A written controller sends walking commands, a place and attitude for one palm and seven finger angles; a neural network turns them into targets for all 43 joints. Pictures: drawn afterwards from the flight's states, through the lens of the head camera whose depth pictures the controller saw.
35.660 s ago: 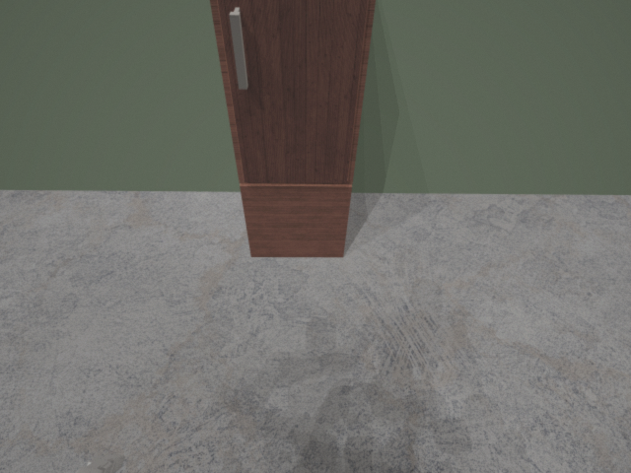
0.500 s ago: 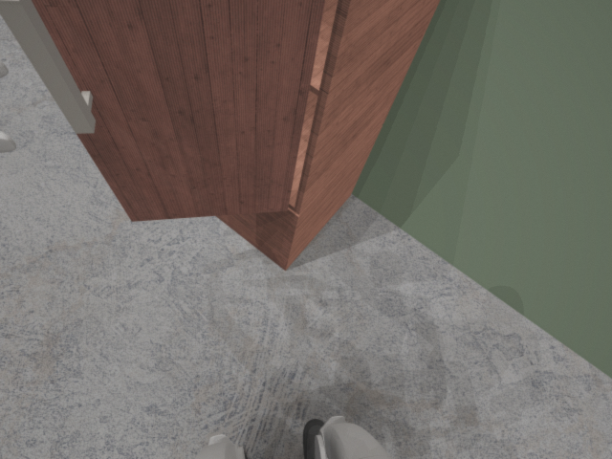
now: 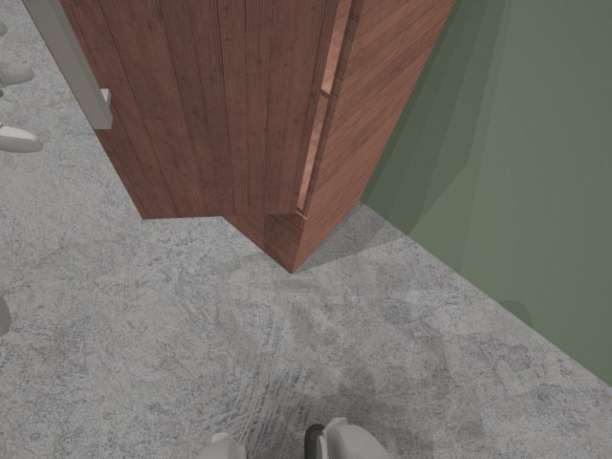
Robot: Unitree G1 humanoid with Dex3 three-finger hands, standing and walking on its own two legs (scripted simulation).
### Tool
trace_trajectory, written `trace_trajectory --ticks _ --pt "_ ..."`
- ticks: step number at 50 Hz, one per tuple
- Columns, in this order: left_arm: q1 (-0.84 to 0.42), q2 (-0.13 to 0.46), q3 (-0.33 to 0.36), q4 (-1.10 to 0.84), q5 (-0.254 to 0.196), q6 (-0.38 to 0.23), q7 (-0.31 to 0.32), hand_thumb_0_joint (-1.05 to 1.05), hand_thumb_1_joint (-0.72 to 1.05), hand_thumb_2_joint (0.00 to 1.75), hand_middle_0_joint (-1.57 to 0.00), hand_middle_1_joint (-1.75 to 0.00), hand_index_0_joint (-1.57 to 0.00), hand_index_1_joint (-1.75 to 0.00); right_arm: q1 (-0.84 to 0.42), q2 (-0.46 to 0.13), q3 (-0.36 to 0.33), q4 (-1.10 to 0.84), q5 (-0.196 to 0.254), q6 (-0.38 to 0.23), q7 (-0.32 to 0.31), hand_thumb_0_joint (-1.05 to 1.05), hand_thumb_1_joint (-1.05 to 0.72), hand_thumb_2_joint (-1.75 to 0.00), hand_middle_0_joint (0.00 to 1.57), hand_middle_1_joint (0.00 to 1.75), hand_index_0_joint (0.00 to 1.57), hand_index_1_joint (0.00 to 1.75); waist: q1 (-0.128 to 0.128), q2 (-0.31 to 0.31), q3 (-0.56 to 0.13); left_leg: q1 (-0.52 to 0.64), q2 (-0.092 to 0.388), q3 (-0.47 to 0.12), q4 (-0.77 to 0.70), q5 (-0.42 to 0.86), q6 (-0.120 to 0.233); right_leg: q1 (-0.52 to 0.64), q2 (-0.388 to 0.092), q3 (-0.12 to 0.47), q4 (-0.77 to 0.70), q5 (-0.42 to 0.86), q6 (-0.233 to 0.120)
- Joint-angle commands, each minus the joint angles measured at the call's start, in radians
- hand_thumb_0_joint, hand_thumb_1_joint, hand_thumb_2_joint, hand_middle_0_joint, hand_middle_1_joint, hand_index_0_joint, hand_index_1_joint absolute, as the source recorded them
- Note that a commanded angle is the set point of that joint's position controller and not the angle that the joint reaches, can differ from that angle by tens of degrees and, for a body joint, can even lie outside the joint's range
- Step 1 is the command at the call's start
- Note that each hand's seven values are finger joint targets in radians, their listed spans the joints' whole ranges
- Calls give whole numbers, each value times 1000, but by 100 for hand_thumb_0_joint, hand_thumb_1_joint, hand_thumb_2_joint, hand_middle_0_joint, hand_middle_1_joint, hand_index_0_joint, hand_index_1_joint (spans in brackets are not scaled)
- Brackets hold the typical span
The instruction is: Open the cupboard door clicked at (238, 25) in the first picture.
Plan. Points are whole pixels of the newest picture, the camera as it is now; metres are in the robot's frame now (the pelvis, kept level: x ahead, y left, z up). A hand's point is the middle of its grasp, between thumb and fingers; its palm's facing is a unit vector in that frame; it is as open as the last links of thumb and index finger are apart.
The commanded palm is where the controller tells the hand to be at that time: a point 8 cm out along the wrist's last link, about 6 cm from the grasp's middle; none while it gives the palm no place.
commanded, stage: move the hooked fingers beside the handle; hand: left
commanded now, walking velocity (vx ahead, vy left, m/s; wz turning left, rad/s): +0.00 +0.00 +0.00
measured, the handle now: (79, 57) +0.57 +0.23 +0.13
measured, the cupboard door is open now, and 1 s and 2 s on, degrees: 46 46 46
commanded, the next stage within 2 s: slide the fingers in behind the handle in 0.08 s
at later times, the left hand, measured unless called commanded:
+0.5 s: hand (20, 89) +0.51 +0.27 +0.13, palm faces +0.01 -1.00 +0.00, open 14.0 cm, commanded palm +0.49 +0.31 +0.12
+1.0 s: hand (55, 90) +0.52 +0.24 +0.13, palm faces +0.01 -1.00 +0.00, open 14.0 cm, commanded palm +0.49 +0.28 +0.12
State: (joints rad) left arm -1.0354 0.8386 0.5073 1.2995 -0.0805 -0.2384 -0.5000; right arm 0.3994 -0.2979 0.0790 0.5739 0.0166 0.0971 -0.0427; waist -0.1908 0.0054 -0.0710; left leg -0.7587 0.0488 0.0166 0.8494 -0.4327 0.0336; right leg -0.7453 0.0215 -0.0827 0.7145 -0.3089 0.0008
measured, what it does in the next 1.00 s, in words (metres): stands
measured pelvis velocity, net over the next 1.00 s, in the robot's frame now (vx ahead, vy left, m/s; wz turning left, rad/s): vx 0.00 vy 0.00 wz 0.00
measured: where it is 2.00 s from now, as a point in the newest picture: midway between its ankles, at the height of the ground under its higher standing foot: outside the picture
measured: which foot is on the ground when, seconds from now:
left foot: down 0.00-1.00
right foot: down 0.00-1.00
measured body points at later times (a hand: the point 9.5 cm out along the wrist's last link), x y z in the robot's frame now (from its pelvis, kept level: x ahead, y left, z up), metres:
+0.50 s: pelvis +0.00 +0.00 +0.00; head +0.12 +0.03 +0.43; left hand +0.50 +0.32 +0.14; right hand -0.03 -0.27 -0.09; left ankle -0.03 +0.09 -0.70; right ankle +0.01 -0.13 -0.70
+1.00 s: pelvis +0.00 +0.00 +0.00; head +0.12 +0.02 +0.44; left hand +0.51 +0.29 +0.13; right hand -0.01 -0.27 -0.10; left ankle -0.03 +0.09 -0.70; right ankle +0.01 -0.13 -0.70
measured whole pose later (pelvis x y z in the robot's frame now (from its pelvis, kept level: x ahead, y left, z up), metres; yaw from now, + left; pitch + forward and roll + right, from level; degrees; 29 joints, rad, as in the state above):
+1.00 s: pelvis +0.00 +0.00 +0.00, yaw +0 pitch +19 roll -3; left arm -1.00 0.69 0.44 1.22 -0.10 -0.26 -0.39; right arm 0.43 -0.29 0.06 0.61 0.01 0.08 -0.02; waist -0.18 0.02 -0.08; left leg -0.73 0.05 0.02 0.83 -0.43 0.03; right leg -0.72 0.02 -0.07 0.71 -0.31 0.00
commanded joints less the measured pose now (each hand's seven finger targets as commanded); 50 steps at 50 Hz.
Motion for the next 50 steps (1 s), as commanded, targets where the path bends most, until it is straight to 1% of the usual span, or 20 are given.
trace_trajectory --ticks 1,2,5,7,8,11,15,16,19,21,23,25,29,33,34,37,38,42,44,50 --pt "-443 357 50 -214 -24 -72 -4 0 -50 30 -30 -120 -30 -120 211 -202 -75 -23 -4 -7 -22 0 -90 -90 20 30 20 30 -1 181 -444 300 -12 -71 -70 493 -10 200 32 47 -19 330 -16" --pt "-450 319 24 -228 -31 -78 -9 0 -50 30 -30 -120 -30 -120 211 -198 -75 -23 -4 -8 -22 0 -90 -90 20 30 20 30 -4 229 -461 330 -13 -71 -70 518 -14 186 33 46 -16 337 -21" --pt "-434 338 41 -224 -31 -72 -14 0 -50 30 -30 -120 -30 -120 219 -202 -77 -17 -6 -9 -21 0 -90 -90 20 30 20 30 6 230 -474 347 -8 -78 -71 528 -20 175 34 40 -19 320 -19" --pt "-407 311 35 -228 -43 -70 -22 0 -50 30 -30 -120 -30 -120 226 -201 -78 -21 -6 -8 -18 0 -90 -90 20 30 20 30 8 217 -485 359 -8 -78 -70 561 -19 181 38 37 -18 340 -23" --pt "-404 346 62 -236 -41 -68 -22 0 -50 30 -30 -120 -30 -120 227 -204 -81 -17 -7 -6 -17 0 -90 -90 20 30 20 30 16 227 -502 360 -7 -76 -68 571 -20 192 37 39 -17 354 -20" --pt "-383 290 25 -231 -41 -55 -20 0 -50 30 -30 -120 -30 -120 229 -199 -83 -19 -7 -3 -12 0 -90 -90 20 30 20 30 10 202 -459 344 -7 -72 -76 536 -15 174 38 35 -29 328 -18" --pt "-397 280 20 -230 -43 -56 -7 0 -50 30 -30 -120 -30 -120 229 -198 -81 -15 -7 -2 -11 0 -90 -90 20 30 20 30 3 194 -430 322 -9 -71 -83 496 -11 172 38 36 -32 311 -19" --pt "-407 300 36 -246 -40 -60 1 0 -50 30 -30 -120 -30 -120 230 -199 -83 -16 -8 -3 -11 0 -90 -90 20 30 20 30 8 201 -429 316 -9 -71 -88 481 -11 180 37 36 -33 303 -19" --pt "-411 252 6 -272 -39 -72 16 0 -50 30 -30 -120 -30 -120 228 -193 -85 -12 -11 -5 -9 0 -90 -90 20 30 20 30 7 257 -451 382 -4 -79 -86 536 -23 145 38 31 -31 298 -23" --pt "-399 244 13 -286 -44 -76 25 0 -50 30 -30 -120 -30 -120 233 -195 -90 -10 -13 -8 -6 0 -90 -90 20 30 20 30 10 216 -463 388 -2 -83 -86 542 -22 156 39 31 -33 301 -22" --pt "-396 230 17 -280 -49 -78 34 0 -50 30 -30 -120 -30 -120 232 -192 -90 -8 -14 -8 -4 0 -90 -90 20 30 20 30 12 228 -476 406 0 -84 -82 572 -26 152 40 30 -27 312 -22" --pt "-400 228 10 -262 -45 -70 43 0 -50 30 -30 -120 -30 -120 227 -193 -88 -9 -12 -10 -3 0 -90 -90 20 30 20 30 7 195 -432 352 -5 -76 -90 513 -17 169 37 32 -34 305 -20" --pt "-397 223 14 -302 -35 -80 69 0 -50 30 -30 -120 -30 -120 222 -187 -91 -15 -14 -15 -2 0 -90 -90 20 30 20 30 18 230 -472 393 -3 -77 -86 570 -24 175 35 35 -27 332 -21" --pt "-392 177 -12 -256 -45 -79 75 0 -50 30 -30 -120 -30 -120 214 -185 -89 -14 -10 -18 -1 0 -90 -90 20 30 20 30 3 160 -432 343 -7 -68 -90 510 -11 197 35 41 -32 336 -17" --pt "-384 210 11 -243 -42 -75 78 0 -50 30 -30 -120 -30 -120 215 -188 -87 -14 -9 -18 -4 0 -90 -90 20 30 20 30 10 150 -418 311 -10 -64 -93 489 -9 213 32 44 -32 339 -18" --pt "-432 182 -18 -299 -33 -86 85 0 -50 30 -30 -120 -30 -120 214 -182 -87 -17 -12 -25 -4 0 -90 -90 20 30 20 30 6 217 -457 355 -12 -65 -90 516 -11 206 31 45 -25 349 -22" --pt "-411 214 11 -290 -32 -90 88 0 -50 30 -30 -120 -30 -120 218 -185 -90 -13 -13 -24 -4 0 -90 -90 20 30 20 30 13 191 -480 363 -9 -71 -85 535 -15 210 31 44 -22 353 -20" --pt "-406 123 -42 -284 -50 -91 83 0 -50 30 -30 -120 -30 -120 212 -178 -90 -12 -11 -28 -1 0 -90 -90 20 30 20 30 1 194 -453 375 -8 -70 -88 544 -13 192 33 40 -27 352 -22" --pt "-406 142 -26 -279 -49 -84 87 0 -50 30 -30 -120 -30 -120 214 -180 -93 -7 -11 -27 -1 0 -90 -90 20 30 20 30 4 175 -463 365 -8 -68 -87 532 -12 202 32 43 -27 356 -17" --pt "-418 102 -42 -308 -47 -90 118 0 -50 30 -30 -120 -30 -120 215 -173 -95 -2 -16 -30 6 0 -90 -90 20 30 20 30 7 189 -468 380 -9 -70 -88 555 -16 206 31 41 -28 367 -19"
